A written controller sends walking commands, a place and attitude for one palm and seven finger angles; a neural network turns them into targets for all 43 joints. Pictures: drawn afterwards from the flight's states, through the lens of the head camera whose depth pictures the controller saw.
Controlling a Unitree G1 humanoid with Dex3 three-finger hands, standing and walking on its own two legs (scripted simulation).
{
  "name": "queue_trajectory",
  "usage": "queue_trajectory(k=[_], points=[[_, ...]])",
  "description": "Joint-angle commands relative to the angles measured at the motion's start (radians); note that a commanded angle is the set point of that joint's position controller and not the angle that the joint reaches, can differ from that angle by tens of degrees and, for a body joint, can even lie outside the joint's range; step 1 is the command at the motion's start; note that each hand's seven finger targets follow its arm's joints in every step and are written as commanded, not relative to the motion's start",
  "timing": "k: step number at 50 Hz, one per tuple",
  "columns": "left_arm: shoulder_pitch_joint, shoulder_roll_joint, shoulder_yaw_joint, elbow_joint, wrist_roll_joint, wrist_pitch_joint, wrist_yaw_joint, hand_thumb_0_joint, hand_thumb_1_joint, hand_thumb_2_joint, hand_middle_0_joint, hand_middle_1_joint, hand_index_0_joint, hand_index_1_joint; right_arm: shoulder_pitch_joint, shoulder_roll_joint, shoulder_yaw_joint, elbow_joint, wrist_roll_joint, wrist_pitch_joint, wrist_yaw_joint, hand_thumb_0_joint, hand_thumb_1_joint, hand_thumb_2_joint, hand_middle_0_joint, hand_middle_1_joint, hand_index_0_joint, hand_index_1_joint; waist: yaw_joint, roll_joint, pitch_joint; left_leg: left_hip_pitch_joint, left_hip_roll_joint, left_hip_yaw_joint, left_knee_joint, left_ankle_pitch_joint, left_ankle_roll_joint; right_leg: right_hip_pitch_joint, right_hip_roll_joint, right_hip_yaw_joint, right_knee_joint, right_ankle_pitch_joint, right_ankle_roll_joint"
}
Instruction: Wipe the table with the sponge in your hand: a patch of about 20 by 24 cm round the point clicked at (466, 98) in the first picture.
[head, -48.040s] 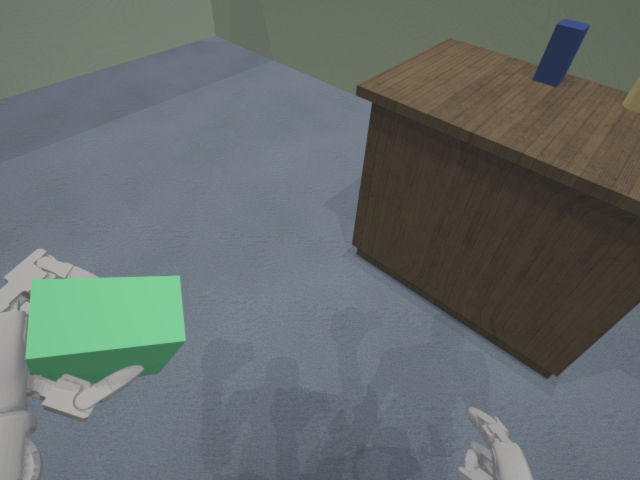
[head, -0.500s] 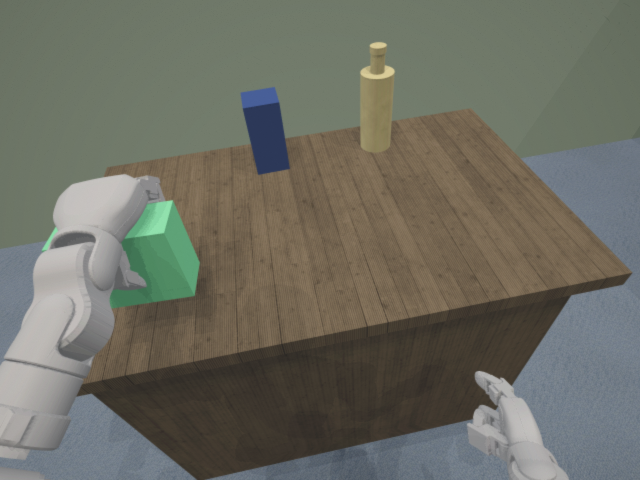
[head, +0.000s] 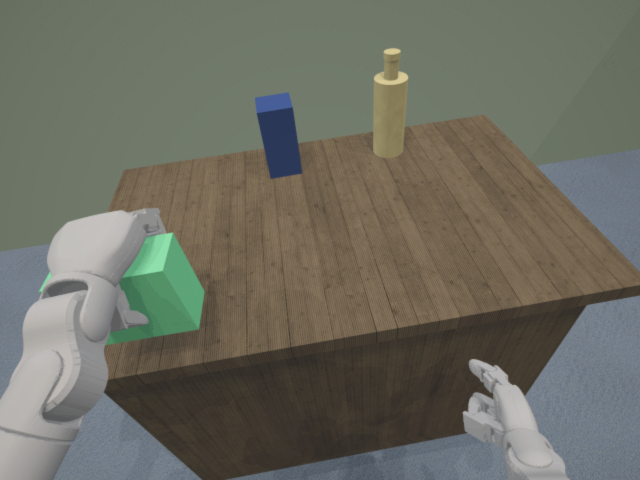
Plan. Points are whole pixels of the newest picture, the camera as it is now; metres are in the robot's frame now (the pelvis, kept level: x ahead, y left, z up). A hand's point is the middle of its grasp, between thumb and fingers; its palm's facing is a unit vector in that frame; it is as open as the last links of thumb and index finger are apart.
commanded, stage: bring the sponge back beside the body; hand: left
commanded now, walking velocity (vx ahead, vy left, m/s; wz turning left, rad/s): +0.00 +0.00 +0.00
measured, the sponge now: (138, 300) +0.26 +0.28 +0.11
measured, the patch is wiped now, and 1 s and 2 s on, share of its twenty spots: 0.95 0.95 0.95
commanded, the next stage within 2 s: step back with the hand held close in 1.08 s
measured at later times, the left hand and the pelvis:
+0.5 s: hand (108, 320) +0.21 +0.27 +0.15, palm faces +0.05 -0.08 -1.00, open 10.4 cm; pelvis -0.01 -0.01 +0.00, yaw -1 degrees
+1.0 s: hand (85, 350) +0.17 +0.28 +0.14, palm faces +0.10 -0.08 -0.99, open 10.4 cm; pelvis -0.03 -0.01 +0.00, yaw -1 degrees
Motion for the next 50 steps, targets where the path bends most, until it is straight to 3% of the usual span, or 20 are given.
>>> queue_trajectory(k=[1, 3, 7, 8, 11, 13, 14, 17, 18, 19, 23, 24, 28, 29, 33, 35, 38, 39, 43, 50], points=[[-0.323, 0.250, 0.184, -0.207, 0.034, -0.024, 0.068, 0.000, 0.100, 1.300, -1.200, -1.600, -1.200, -1.600, -0.204, -0.086, -0.030, -0.167, -0.001, -0.051, -0.005, 0.000, -0.900, -0.900, 0.200, 0.300, 0.200, 0.300, -0.014, -0.023, -0.226, -0.067, 0.026, -0.052, -0.069, 0.254, 0.011, 0.190, -0.006, 0.074, -0.038, 0.087, -0.052], [-0.291, 0.258, 0.206, -0.250, 0.027, -0.021, 0.071, 0.000, 0.100, 1.300, -1.200, -1.600, -1.200, -1.600, -0.236, -0.085, -0.030, -0.185, 0.009, -0.058, -0.004, 0.000, -0.900, -0.900, 0.200, 0.300, 0.200, 0.300, -0.010, 0.009, -0.231, -0.068, 0.029, -0.063, -0.065, 0.234, 0.009, 0.191, 0.002, 0.120, -0.034, 0.070, -0.063], [-0.202, 0.262, 0.219, -0.228, 0.023, -0.007, 0.065, 0.000, 0.100, 1.300, -1.200, -1.600, -1.200, -1.600, -0.220, -0.088, -0.030, -0.175, -0.004, -0.038, 0.003, 0.000, -0.900, -0.900, 0.200, 0.300, 0.200, 0.300, 0.003, -0.058, -0.228, -0.087, 0.024, -0.049, -0.057, 0.257, 0.011, 0.205, -0.012, 0.088, -0.028, 0.102, -0.050], [-0.177, 0.267, 0.232, -0.266, 0.019, -0.002, 0.062, 0.000, 0.100, 1.300, -1.200, -1.600, -1.200, -1.600, -0.251, -0.089, -0.029, -0.190, 0.007, -0.045, 0.004, 0.000, -0.900, -0.900, 0.200, 0.300, 0.200, 0.300, -0.001, -0.025, -0.227, -0.083, 0.026, -0.057, -0.051, 0.246, 0.012, 0.198, 0.000, 0.132, -0.025, 0.094, -0.059], [-0.121, 0.249, 0.221, -0.274, 0.008, -0.002, 0.056, 0.000, 0.100, 1.300, -1.200, -1.600, -1.200, -1.600, -0.233, -0.087, -0.026, -0.185, -0.003, -0.035, 0.010, 0.000, -0.900, -0.900, 0.200, 0.300, 0.200, 0.300, 0.005, -0.045, -0.217, -0.094, 0.025, -0.049, -0.051, 0.253, 0.014, 0.199, -0.009, 0.081, -0.022, 0.099, -0.047], [-0.104, 0.264, 0.241, -0.333, 0.006, -0.008, 0.054, 0.000, 0.100, 1.300, -1.200, -1.600, -1.200, -1.600, -0.256, -0.084, -0.027, -0.205, 0.007, -0.045, 0.007, 0.000, -0.900, -0.900, 0.200, 0.300, 0.200, 0.300, -0.002, -0.039, -0.209, -0.088, 0.029, -0.059, -0.045, 0.220, 0.017, 0.178, 0.003, 0.124, -0.024, 0.058, -0.051], [-0.113, 0.268, 0.241, -0.331, 0.012, -0.013, 0.055, 0.000, 0.100, 1.300, -1.200, -1.600, -1.200, -1.600, -0.231, -0.084, -0.022, -0.200, -0.009, -0.048, 0.008, 0.000, -0.900, -0.900, 0.200, 0.300, 0.200, 0.300, 0.010, -0.036, -0.236, -0.096, 0.025, -0.045, -0.036, 0.237, 0.020, 0.202, -0.013, 0.085, -0.010, 0.076, -0.048], [-0.083, 0.276, 0.252, -0.345, 0.011, -0.036, 0.067, 0.000, 0.100, 1.300, -1.200, -1.600, -1.200, -1.600, -0.218, -0.082, -0.027, -0.193, -0.008, -0.044, 0.004, 0.000, -0.900, -0.900, 0.200, 0.300, 0.200, 0.300, 0.006, -0.031, -0.207, -0.081, 0.025, -0.049, -0.041, 0.217, 0.018, 0.176, -0.009, 0.088, -0.028, 0.039, -0.042], [-0.075, 0.287, 0.270, -0.396, 0.008, -0.043, 0.073, 0.000, 0.100, 1.300, -1.200, -1.600, -1.200, -1.600, -0.248, -0.082, -0.029, -0.210, 0.001, -0.059, 0.002, 0.000, -0.900, -0.900, 0.200, 0.300, 0.200, 0.300, 0.003, -0.002, -0.209, -0.079, 0.028, -0.063, -0.037, 0.200, 0.019, 0.174, 0.006, 0.134, -0.027, 0.019, -0.053], [-0.074, 0.291, 0.278, -0.382, 0.010, -0.051, 0.080, 0.000, 0.100, 1.300, -1.200, -1.600, -1.200, -1.600, -0.216, -0.079, -0.026, -0.205, -0.015, -0.061, 0.001, 0.000, -0.900, -0.900, 0.200, 0.300, 0.200, 0.300, 0.018, -0.019, -0.235, -0.090, 0.025, -0.047, -0.028, 0.208, 0.021, 0.201, -0.015, 0.096, -0.015, 0.029, -0.050], [0.009, 0.281, 0.296, -0.378, -0.011, -0.070, 0.097, 0.000, 0.100, 1.300, -1.200, -1.600, -1.200, -1.600, -0.233, -0.082, -0.037, -0.202, -0.001, -0.068, -0.002, 0.000, -0.900, -0.900, 0.200, 0.300, 0.200, 0.300, 0.002, -0.042, -0.166, -0.083, 0.030, -0.061, -0.028, 0.146, 0.015, 0.141, -0.001, 0.160, -0.053, -0.064, -0.050], [-0.009, 0.277, 0.290, -0.374, -0.007, -0.071, 0.100, 0.000, 0.100, 1.300, -1.200, -1.600, -1.200, -1.600, -0.210, -0.082, -0.034, -0.198, -0.015, -0.069, -0.002, 0.000, -0.900, -0.900, 0.200, 0.300, 0.200, 0.300, 0.013, -0.038, -0.184, -0.093, 0.028, -0.045, -0.021, 0.159, 0.016, 0.158, -0.016, 0.116, -0.040, -0.045, -0.046], [0.086, 0.258, 0.298, -0.414, -0.029, -0.077, 0.113, 0.000, 0.100, 1.300, -1.200, -1.600, -1.200, -1.600, -0.239, -0.083, -0.043, -0.205, -0.002, -0.082, 0.001, 0.000, -0.900, -0.900, 0.200, 0.300, 0.200, 0.300, 0.006, -0.006, -0.160, -0.091, 0.029, -0.062, -0.022, 0.140, 0.011, 0.144, -0.003, 0.166, -0.047, -0.062, -0.051], [0.085, 0.259, 0.297, -0.411, -0.027, -0.077, 0.115, 0.000, 0.100, 1.300, -1.200, -1.600, -1.200, -1.600, -0.216, -0.082, -0.040, -0.200, -0.016, -0.082, 0.002, 0.000, -0.900, -0.900, 0.200, 0.300, 0.200, 0.300, 0.018, -0.006, -0.183, -0.101, 0.027, -0.045, -0.015, 0.147, 0.013, 0.165, -0.020, 0.127, -0.036, -0.051, -0.047], [0.164, 0.250, 0.304, -0.449, -0.033, -0.079, 0.119, 0.000, 0.100, 1.300, -1.200, -1.600, -1.200, -1.600, -0.243, -0.081, -0.045, -0.208, -0.006, -0.091, 0.001, 0.000, -0.900, -0.900, 0.200, 0.300, 0.200, 0.300, 0.009, -0.031, -0.141, -0.106, 0.031, -0.061, -0.022, 0.104, 0.013, 0.134, -0.006, 0.165, -0.049, -0.109, -0.044], [0.194, 0.253, 0.309, -0.423, -0.032, -0.081, 0.123, 0.000, 0.100, 1.300, -1.200, -1.600, -1.200, -1.600, -0.213, -0.079, -0.044, -0.195, -0.016, -0.086, 0.002, 0.000, -0.900, -0.900, 0.200, 0.300, 0.200, 0.300, 0.014, -0.058, -0.131, -0.118, 0.030, -0.051, -0.020, 0.108, 0.014, 0.131, -0.018, 0.133, -0.048, -0.114, -0.036], [0.147, 0.267, 0.316, -0.459, -0.027, -0.089, 0.132, 0.000, 0.100, 1.300, -1.200, -1.600, -1.200, -1.600, -0.235, -0.086, -0.046, -0.200, -0.008, -0.094, -0.005, 0.000, -0.900, -0.900, 0.200, 0.300, 0.200, 0.300, -0.001, -0.034, -0.114, -0.112, 0.031, -0.058, -0.016, 0.066, 0.014, 0.108, -0.004, 0.181, -0.063, -0.158, -0.043], [0.104, 0.272, 0.313, -0.439, -0.018, -0.087, 0.136, 0.000, 0.100, 1.300, -1.200, -1.600, -1.200, -1.600, -0.213, -0.083, -0.041, -0.197, -0.021, -0.093, -0.008, 0.000, -0.900, -0.900, 0.200, 0.300, 0.200, 0.300, 0.011, -0.037, -0.123, -0.120, 0.028, -0.046, -0.012, 0.074, 0.016, 0.120, -0.016, 0.135, -0.054, -0.148, -0.040], [0.078, 0.266, 0.303, -0.437, -0.014, -0.099, 0.145, 0.000, 0.100, 1.300, -1.200, -1.600, -1.200, -1.600, -0.230, -0.082, -0.046, -0.192, -0.005, -0.102, -0.016, 0.000, -0.900, -0.900, 0.200, 0.300, 0.200, 0.300, -0.003, 0.010, -0.108, -0.110, 0.030, -0.062, -0.037, 0.034, 0.013, 0.115, 0.003, 0.166, -0.060, -0.169, -0.044], [0.099, 0.243, 0.277, -0.385, -0.021, -0.078, 0.131, 0.000, 0.100, 1.300, -1.200, -1.600, -1.200, -1.600, -0.231, -0.081, -0.043, -0.177, -0.015, -0.099, -0.013, 0.000, -0.900, -0.900, 0.200, 0.300, 0.200, 0.300, 0.008, -0.014, -0.103, -0.138, 0.028, -0.056, -0.053, 0.019, 0.014, 0.130, -0.011, 0.133, -0.052, -0.171, -0.038]])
